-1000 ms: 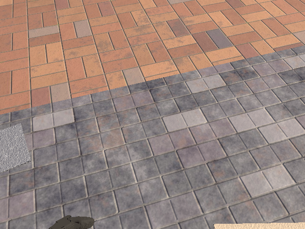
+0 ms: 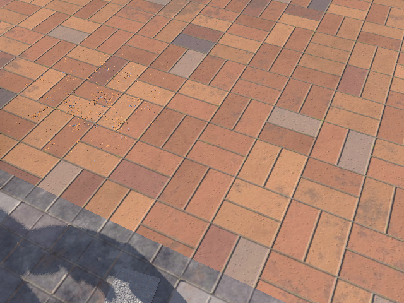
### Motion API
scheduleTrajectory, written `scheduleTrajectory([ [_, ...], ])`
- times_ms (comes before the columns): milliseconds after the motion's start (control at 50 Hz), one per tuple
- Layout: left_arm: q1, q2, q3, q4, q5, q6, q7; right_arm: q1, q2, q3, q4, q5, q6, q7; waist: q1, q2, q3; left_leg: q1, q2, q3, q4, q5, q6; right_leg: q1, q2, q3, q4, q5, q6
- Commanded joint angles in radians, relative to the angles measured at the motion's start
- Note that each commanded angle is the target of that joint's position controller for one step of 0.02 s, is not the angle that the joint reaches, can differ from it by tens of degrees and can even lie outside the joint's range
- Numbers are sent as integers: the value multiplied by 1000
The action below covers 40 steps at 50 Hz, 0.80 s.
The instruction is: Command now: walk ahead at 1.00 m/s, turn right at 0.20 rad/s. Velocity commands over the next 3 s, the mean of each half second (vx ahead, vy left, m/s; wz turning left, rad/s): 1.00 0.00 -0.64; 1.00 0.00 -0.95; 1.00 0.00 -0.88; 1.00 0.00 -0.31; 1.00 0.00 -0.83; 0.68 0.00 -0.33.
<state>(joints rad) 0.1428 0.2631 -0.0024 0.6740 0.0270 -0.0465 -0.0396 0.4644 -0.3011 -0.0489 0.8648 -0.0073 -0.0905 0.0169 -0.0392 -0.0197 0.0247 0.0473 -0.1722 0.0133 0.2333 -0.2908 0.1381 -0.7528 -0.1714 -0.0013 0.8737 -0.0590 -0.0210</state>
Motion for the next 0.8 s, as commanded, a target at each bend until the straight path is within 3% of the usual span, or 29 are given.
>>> scheduleTrajectory([
  [20,-96,48,8,-55,-26,-11,-21,-55,-117,-21,-61,12,-53,6,4,10,119,-251,263,-23,-264,462,50,231,58,-65,-190,275,-54],
  [60,-121,61,14,-49,-26,-15,-24,-22,-129,-19,-37,2,-55,-4,-8,11,111,-82,278,42,-245,700,1,211,118,-101,-259,292,-88],
  [120,-54,112,32,-20,-8,-11,-18,-12,-180,-24,-28,-29,-32,-40,45,119,-9,128,321,104,6,1334,-71,296,249,-177,-261,105,-125],
  [140,76,144,45,17,-7,-8,-15,-36,-196,-28,-33,-47,-14,-54,115,151,-76,137,341,117,200,1463,-86,409,289,-178,-246,23,-143],
  [160,291,183,66,85,-9,-3,-7,-86,-213,-33,-49,-61,4,-63,218,158,-167,88,347,125,476,1485,-95,593,304,-158,-245,-47,-167],
  [180,494,227,93,137,-3,3,6,-153,-224,-36,-70,-58,10,-66,335,120,-218,-107,300,144,863,1272,-93,824,253,-60,-292,-137,-215],
  [200,455,351,133,146,19,17,18,-59,-49,7,-127,-19,-8,-33,172,-258,-261,-696,115,87,1358,41,-164,1214,-33,453,-276,-255,-415],
  [220,389,317,135,113,-16,23,12,-153,-96,15,-172,-23,-37,-31,204,-152,-376,-849,62,-85,1460,-138,-145,1241,-97,838,-504,-304,-464],
  [240,348,298,133,110,-14,17,19,-236,-102,25,-211,-20,-52,-29,176,-41,-228,-905,142,-146,1384,-49,-131,1121,-89,756,-567,-287,-424],
  [260,325,230,120,125,-20,17,20,-256,-102,34,-219,-30,-63,-23,130,76,-138,-854,191,-135,1255,-6,-116,954,-57,668,-601,-255,-376],
  [280,300,199,111,129,-18,13,27,-270,-89,40,-225,-43,-55,-19,86,103,-58,-805,220,-125,1179,-16,-118,797,-13,582,-619,-203,-344],
  [300,279,166,96,135,-18,6,32,-271,-81,44,-242,-61,-33,-15,39,102,-9,-753,234,-121,1126,-34,-134,664,32,526,-638,-163,-328],
  [340,257,178,94,123,-22,-14,29,-266,-63,56,-258,-74,10,-9,-3,71,34,-700,263,-91,984,-84,-162,496,92,440,-681,-161,-324],
  [360,246,199,100,115,-24,-23,26,-321,-58,63,-287,-72,19,-5,-1,54,65,-673,272,-61,880,-56,-174,411,115,408,-716,-137,-325],
  [400,230,206,107,100,-22,-32,27,-446,-43,77,-340,-51,17,9,26,21,103,-575,267,-20,648,130,-196,293,164,356,-758,-79,-297],
  [460,261,229,124,100,-40,-38,15,-514,-32,80,-354,-22,13,14,89,-21,55,-413,218,1,417,404,-188,341,176,342,-745,119,-225],
  [520,291,247,136,102,-39,-30,25,-508,-79,62,-352,-22,5,0,103,-36,6,-377,189,-29,288,364,-169,549,147,383,-621,277,-175],
  [540,287,265,140,99,-33,-29,29,-444,-111,46,-332,-23,1,-9,73,-31,-47,-304,163,-31,273,282,-159,605,146,386,-512,417,-154],
  [560,269,293,145,96,-25,-27,28,-310,-149,26,-296,-21,-4,-21,-2,-12,-139,-161,146,-22,272,186,-148,622,164,366,-325,506,-131],
  [580,217,285,141,83,-19,-35,25,-109,-191,3,-252,-27,-9,-39,-117,-3,-235,72,207,-56,311,108,-130,506,199,342,-71,439,-110],
  [600,193,146,103,50,-12,-48,29,118,-261,-25,-221,-53,-12,-61,-182,152,-379,302,456,-309,293,-273,-107,342,252,264,279,-46,-116],
  [620,326,53,68,-24,-66,-44,24,4,-344,-44,-231,-71,-2,-52,-25,513,-492,415,692,-931,37,-510,2,65,320,151,531,-456,-88],
  [640,243,140,70,17,-32,-20,37,-106,-232,-38,-255,-60,7,-46,-36,280,-321,283,631,-871,7,-636,10,-52,214,122,585,-340,-101],
  [660,154,168,78,13,-12,-10,28,-158,-144,-17,-254,-50,8,-42,-47,151,-193,160,576,-651,36,-463,-6,-60,173,95,531,-256,-96],
  [680,109,164,79,11,-5,-1,15,-158,-107,-8,-229,-54,9,-37,-39,63,-115,54,533,-495,37,-236,-18,-33,141,86,491,-227,-86],
  [720,62,118,69,-20,11,25,-13,-103,-82,-1,-164,-42,-4,-37,-10,107,-37,-54,477,-292,17,-9,-44,-18,95,83,454,-226,-73],
  [760,17,78,54,-58,8,48,-27,-73,-52,4,-119,-17,-22,-22,16,117,-13,-71,466,-162,-7,169,-66,-57,72,67,440,-209,-70],
  [800,-54,73,42,-110,10,54,-37,-95,-59,2,-105,-13,-35,-15,39,121,15,-113,455,-38,-44,329,-73,-66,67,39,382,-128,-66],
])
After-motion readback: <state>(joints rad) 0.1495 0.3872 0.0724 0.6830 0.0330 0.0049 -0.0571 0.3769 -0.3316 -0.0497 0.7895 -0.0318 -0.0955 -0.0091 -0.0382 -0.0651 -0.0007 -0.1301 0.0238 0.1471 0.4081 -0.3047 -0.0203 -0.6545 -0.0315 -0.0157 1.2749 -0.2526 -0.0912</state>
